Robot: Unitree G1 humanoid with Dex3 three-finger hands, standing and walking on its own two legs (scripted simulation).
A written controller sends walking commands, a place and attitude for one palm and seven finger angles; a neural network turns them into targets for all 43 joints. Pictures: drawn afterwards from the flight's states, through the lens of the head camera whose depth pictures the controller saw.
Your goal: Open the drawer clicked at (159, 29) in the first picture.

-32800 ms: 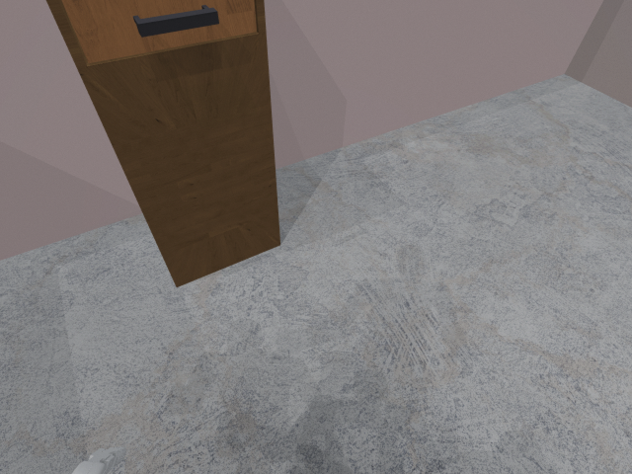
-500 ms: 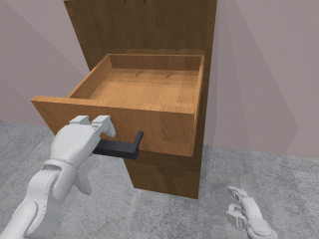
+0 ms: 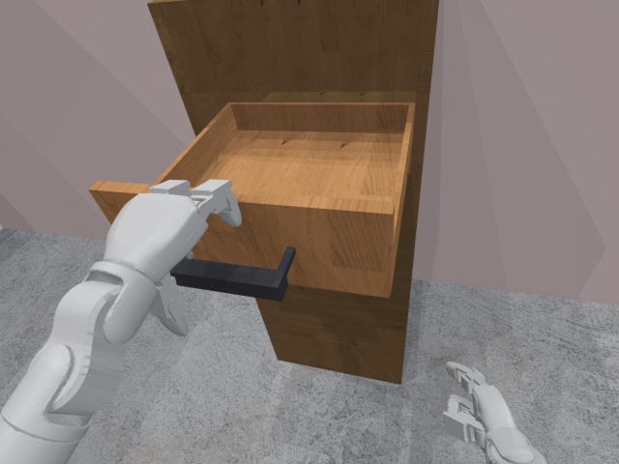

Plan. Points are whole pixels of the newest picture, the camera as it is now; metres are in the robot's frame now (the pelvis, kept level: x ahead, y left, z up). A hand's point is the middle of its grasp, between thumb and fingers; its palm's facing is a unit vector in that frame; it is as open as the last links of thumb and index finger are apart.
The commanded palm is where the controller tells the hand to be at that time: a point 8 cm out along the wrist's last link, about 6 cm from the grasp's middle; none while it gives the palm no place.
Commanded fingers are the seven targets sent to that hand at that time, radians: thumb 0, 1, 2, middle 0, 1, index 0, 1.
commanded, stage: lift the hand off the handle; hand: left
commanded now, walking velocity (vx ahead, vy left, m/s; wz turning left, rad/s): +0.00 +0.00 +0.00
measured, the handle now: (226, 262) +0.30 +0.16 +0.15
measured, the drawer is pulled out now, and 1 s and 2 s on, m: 0.28 0.28 0.28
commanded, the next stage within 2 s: draw the hand back to the body in 0.56 s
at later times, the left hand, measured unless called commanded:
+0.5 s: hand (174, 151) +0.31 +0.17 +0.30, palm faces +0.38 -0.16 -0.91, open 13.9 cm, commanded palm +0.24 +0.18 +0.35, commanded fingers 0.00 -0.50 0.30 -0.30 -1.20 -0.30 -1.20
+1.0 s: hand (165, 205) +0.28 +0.18 +0.26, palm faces +0.27 -0.13 -0.95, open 13.9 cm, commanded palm +0.21 +0.21 +0.35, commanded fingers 0.00 -0.50 0.30 -0.30 -1.20 -0.30 -1.20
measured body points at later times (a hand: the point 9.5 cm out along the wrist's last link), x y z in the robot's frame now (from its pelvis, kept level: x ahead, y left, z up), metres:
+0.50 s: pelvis +0.00 -0.01 +0.00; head -0.03 -0.07 +0.44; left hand +0.28 +0.18 +0.35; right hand +0.23 -0.20 -0.08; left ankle +0.04 +0.08 -0.74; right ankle +0.01 -0.09 -0.74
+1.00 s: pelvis +0.01 -0.01 +0.00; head -0.01 -0.07 +0.44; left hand +0.25 +0.19 +0.31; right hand +0.26 -0.19 -0.08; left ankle +0.04 +0.08 -0.74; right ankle +0.01 -0.09 -0.74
